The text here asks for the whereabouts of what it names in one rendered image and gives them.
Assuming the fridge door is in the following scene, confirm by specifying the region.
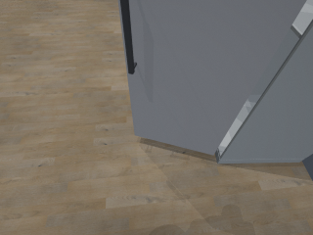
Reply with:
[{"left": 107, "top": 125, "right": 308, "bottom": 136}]
[{"left": 117, "top": 0, "right": 307, "bottom": 156}]

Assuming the handle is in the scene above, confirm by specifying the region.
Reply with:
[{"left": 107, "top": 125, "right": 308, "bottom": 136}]
[{"left": 120, "top": 0, "right": 137, "bottom": 74}]

